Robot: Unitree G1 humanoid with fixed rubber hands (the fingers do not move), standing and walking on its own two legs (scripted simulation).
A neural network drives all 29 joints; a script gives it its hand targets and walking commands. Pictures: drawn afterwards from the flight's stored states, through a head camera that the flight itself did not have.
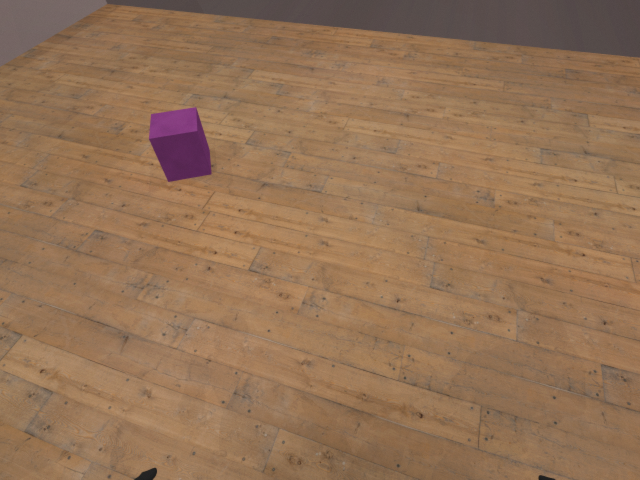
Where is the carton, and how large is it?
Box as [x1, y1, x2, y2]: [149, 107, 211, 181]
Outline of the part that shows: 195,107 151,114 149,139 168,181 211,173 209,150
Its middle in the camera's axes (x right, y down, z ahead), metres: -0.66 -0.47 +1.86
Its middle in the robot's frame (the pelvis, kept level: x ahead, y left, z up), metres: +1.63 +0.69 -0.65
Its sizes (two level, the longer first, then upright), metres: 0.210 0.200 0.250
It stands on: the floor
